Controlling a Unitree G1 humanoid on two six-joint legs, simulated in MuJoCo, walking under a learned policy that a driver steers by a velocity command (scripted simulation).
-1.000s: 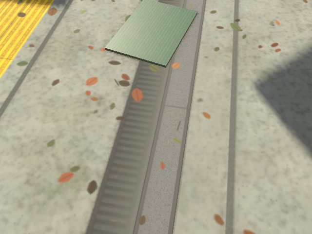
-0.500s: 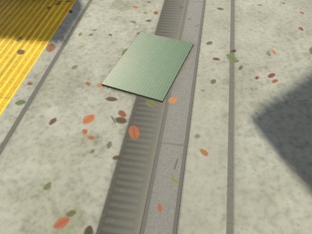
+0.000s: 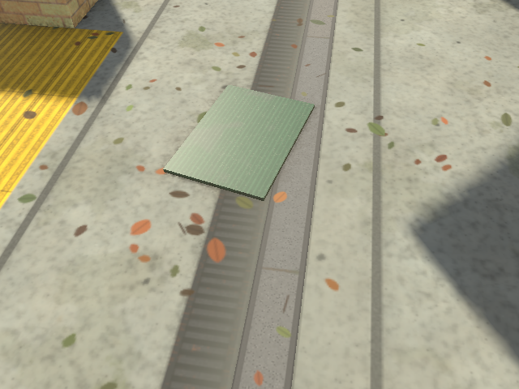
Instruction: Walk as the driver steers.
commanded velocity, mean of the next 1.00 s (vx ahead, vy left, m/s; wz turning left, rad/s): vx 0.20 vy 0.00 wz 0.00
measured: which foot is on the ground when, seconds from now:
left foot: down 0.00-0.64, up 0.66-1.00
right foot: down 0.00-1.00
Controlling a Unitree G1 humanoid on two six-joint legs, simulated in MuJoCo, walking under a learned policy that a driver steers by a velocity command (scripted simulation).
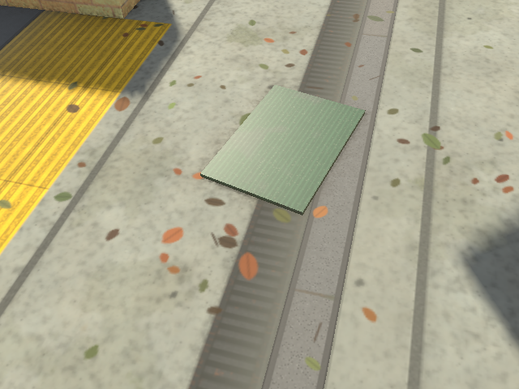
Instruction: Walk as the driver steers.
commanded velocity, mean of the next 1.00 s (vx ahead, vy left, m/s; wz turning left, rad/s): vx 0.46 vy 0.00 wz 0.00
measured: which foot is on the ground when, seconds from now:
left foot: up 0.00-0.18, down 0.20-0.68, up 0.70-1.00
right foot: down 0.00-0.18, up 0.20-0.64, down 0.66-1.00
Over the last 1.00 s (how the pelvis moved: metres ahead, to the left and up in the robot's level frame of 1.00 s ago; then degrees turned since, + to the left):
0.13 -0.02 -0.01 1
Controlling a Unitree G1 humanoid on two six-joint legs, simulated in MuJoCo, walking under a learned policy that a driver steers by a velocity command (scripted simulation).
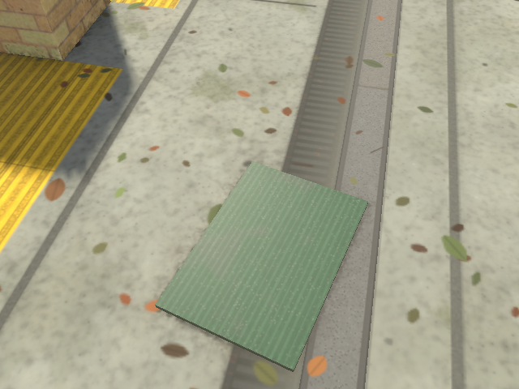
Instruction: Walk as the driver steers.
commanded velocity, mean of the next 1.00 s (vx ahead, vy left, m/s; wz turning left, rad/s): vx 0.34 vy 0.00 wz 0.00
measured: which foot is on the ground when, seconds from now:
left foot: up 0.00-0.10, down 0.12-0.54, up 0.56-0.98, down 1.00-1.00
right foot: down 0.00-0.14, up 0.16-0.52, down 0.54-1.00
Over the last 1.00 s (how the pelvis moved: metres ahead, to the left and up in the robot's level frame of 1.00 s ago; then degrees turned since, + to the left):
0.60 0.04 -0.06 0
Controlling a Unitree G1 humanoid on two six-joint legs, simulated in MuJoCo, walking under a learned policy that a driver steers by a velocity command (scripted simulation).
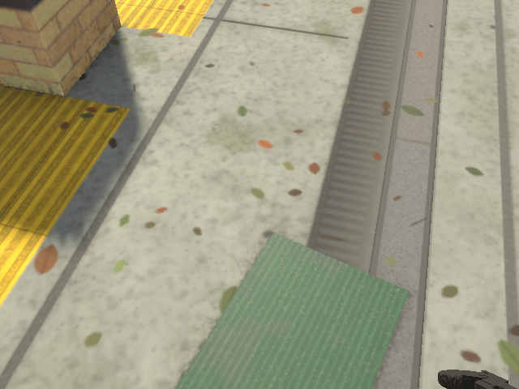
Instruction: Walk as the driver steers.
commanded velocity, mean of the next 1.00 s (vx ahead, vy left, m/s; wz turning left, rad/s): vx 0.50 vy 0.00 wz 0.12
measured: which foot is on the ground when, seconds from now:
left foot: down 0.00-0.52, up 0.54-1.00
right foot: down 0.00-0.00, up 0.02-0.50, down 0.52-1.00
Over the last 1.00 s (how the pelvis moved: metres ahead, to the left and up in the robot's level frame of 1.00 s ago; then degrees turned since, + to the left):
0.33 0.05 -0.02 0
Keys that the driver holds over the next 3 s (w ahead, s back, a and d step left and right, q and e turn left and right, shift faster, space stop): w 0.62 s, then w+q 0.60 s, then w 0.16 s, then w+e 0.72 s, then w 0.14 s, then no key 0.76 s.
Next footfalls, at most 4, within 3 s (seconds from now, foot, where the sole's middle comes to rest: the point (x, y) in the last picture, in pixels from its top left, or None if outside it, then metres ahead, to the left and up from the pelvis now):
0.52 right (343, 383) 0.49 -0.11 -0.74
1.10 left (236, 280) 0.75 0.18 -0.74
1.62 right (273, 183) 1.12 0.11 -0.76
2.10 left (208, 134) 1.34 0.36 -0.76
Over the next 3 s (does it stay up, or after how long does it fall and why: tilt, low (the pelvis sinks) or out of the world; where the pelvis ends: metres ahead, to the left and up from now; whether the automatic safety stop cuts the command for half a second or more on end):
stays up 1.46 0.24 0.01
